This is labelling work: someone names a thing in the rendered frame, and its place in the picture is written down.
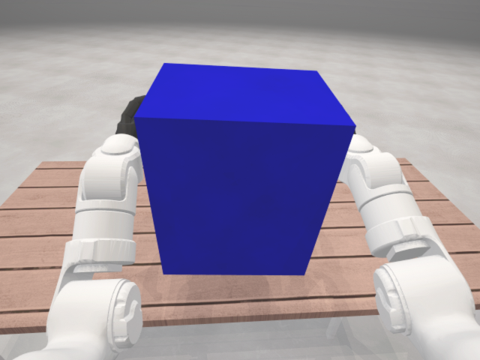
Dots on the robot right forearm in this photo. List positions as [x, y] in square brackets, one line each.
[396, 229]

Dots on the table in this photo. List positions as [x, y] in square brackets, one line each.
[37, 220]

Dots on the left robot upper arm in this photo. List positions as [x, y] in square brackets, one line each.
[92, 320]

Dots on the right robot upper arm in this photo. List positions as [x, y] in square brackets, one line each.
[426, 300]

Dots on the left robot hand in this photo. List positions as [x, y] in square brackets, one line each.
[127, 123]

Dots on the carton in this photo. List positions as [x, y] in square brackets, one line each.
[240, 165]

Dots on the robot left forearm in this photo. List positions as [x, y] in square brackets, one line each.
[105, 208]

